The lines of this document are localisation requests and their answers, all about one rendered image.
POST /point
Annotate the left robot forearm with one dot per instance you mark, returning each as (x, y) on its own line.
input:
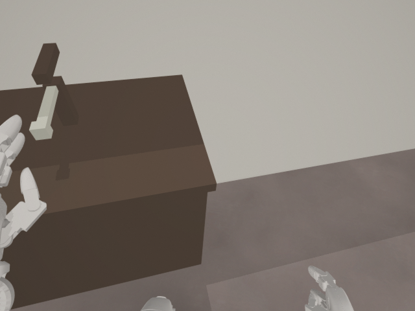
(6, 289)

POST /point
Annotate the robot right hand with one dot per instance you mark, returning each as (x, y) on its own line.
(335, 298)

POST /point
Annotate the counter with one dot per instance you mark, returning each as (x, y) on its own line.
(125, 178)

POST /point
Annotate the robot left thigh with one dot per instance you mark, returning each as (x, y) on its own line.
(158, 304)

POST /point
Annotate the robot left hand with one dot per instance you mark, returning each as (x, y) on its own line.
(24, 214)

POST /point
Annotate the tap lever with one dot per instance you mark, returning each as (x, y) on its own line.
(41, 128)

